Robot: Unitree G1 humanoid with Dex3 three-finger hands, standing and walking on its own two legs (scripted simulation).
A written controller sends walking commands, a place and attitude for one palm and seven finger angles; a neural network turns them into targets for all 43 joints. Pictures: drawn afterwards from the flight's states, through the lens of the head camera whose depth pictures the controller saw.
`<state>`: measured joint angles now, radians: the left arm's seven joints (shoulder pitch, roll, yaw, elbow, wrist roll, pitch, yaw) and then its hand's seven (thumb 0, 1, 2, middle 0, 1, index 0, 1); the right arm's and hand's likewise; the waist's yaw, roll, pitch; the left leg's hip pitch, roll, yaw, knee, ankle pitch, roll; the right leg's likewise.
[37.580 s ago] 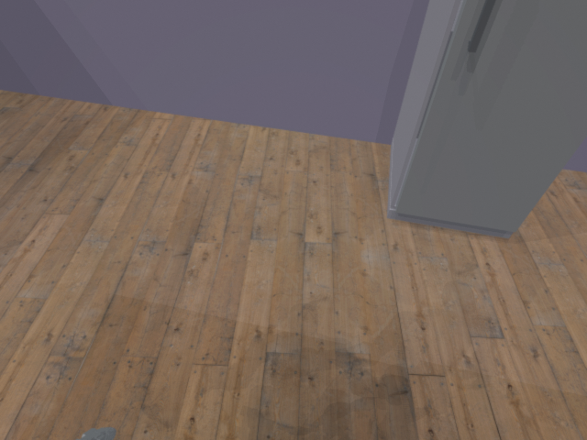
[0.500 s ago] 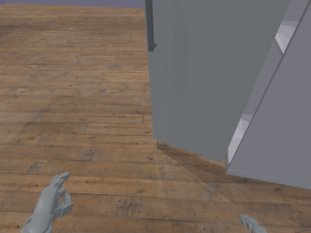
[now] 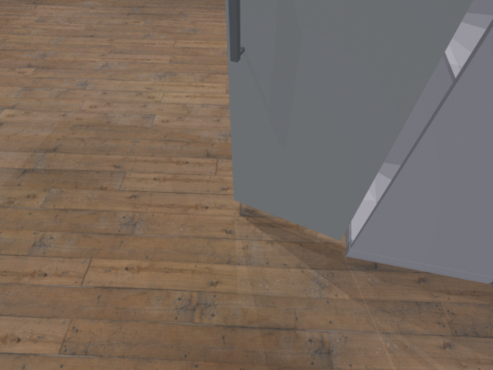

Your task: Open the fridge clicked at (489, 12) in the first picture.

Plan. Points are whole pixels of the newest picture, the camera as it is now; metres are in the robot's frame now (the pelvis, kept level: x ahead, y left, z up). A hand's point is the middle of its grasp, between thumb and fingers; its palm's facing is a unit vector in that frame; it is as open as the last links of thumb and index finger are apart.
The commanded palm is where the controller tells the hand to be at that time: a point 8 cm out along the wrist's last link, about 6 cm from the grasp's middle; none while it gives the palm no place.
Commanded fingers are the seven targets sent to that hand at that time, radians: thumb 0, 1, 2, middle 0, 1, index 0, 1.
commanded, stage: let the arm hang, fingers relaxed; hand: left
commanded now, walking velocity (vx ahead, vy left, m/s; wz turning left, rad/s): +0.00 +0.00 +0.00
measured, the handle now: out of the picture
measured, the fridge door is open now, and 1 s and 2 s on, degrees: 77 77 77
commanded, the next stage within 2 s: look to check the result in 0.44 s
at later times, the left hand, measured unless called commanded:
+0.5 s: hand out of the picture +0.12 +0.24 -0.16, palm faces -0.07 -0.95 -0.31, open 7.4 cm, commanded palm none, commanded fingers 0.00 0.90 0.90 -0.20 -0.30 -0.20 -0.30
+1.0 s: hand out of the picture +0.11 +0.26 -0.16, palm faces -0.07 -0.94 -0.34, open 7.4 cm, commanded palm none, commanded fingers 0.00 0.90 0.90 -0.20 -0.30 -0.20 -0.30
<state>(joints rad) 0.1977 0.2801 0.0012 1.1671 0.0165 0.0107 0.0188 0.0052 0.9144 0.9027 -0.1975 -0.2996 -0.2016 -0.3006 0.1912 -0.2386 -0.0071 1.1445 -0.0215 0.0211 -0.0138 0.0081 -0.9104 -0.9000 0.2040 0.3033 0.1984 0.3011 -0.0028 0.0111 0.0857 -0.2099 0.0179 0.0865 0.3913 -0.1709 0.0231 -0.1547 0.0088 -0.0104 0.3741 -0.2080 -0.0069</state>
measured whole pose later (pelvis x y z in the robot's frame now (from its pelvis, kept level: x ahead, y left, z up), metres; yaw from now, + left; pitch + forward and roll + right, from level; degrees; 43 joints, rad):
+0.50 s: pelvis +0.02 +0.01 +0.00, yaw -1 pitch -1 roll +0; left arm 0.07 0.31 -0.01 1.12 0.02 -0.01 0.01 0.00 0.90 0.90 -0.20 -0.30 -0.20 -0.30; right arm 0.10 -0.30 -0.01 1.14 -0.02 0.00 0.00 0.01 -0.91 -0.90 0.20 0.30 0.20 0.30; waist -0.02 -0.01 0.06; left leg -0.14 -0.01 0.11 0.32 -0.17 0.04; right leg -0.11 -0.01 0.02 0.33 -0.21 0.02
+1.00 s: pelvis +0.03 +0.01 +0.00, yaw -1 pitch -1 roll +0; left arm 0.10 0.35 -0.01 1.14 0.02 -0.01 0.01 0.00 0.90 0.90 -0.20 -0.30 -0.20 -0.30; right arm 0.08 -0.32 0.00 1.14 -0.02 0.00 0.00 0.01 -0.91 -0.90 0.21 0.30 0.20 0.30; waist -0.01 -0.02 0.06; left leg -0.11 -0.01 0.11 0.29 -0.17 0.04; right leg -0.06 -0.02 0.01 0.29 -0.21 0.02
